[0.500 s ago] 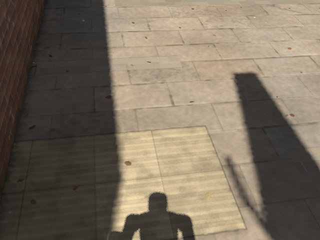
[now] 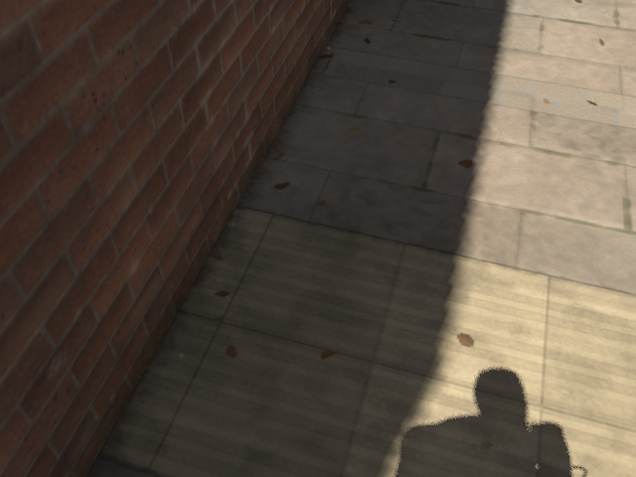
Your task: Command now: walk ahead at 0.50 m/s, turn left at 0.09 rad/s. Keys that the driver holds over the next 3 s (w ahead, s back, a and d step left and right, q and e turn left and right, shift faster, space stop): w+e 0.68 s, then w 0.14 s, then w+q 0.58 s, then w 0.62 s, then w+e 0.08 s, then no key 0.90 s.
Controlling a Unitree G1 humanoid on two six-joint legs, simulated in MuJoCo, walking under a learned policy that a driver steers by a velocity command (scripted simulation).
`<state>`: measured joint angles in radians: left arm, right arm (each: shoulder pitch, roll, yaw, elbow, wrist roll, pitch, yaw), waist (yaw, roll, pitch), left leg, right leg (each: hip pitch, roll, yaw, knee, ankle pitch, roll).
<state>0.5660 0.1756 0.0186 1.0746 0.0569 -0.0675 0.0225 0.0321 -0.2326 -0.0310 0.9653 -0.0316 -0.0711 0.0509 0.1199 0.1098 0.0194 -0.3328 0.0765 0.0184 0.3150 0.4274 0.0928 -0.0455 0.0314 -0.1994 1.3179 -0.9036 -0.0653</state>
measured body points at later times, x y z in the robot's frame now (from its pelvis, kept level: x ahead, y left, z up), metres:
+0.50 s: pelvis +0.29 -0.06 -0.07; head +0.32 -0.08 +0.38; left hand +0.45 +0.18 -0.19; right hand +0.27 -0.30 -0.22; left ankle +0.18 +0.09 -0.69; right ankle +0.35 -0.12 -0.78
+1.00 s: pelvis +0.57 -0.10 -0.06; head +0.61 -0.10 +0.39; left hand +0.65 +0.16 -0.20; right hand +0.63 -0.38 -0.17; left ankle +0.68 -0.06 -0.78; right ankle +0.37 -0.12 -0.73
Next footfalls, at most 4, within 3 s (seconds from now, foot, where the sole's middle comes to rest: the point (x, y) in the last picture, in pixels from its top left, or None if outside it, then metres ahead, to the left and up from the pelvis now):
0.40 right None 0.39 -0.13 -0.82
0.94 left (401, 401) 0.72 -0.07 -0.82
1.50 right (495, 328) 0.95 -0.31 -0.82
2.04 left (421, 245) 1.21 -0.12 -0.82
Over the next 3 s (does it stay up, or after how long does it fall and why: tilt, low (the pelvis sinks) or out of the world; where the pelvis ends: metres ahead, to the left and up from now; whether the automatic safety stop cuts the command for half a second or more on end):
stays up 1.25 -0.20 -0.04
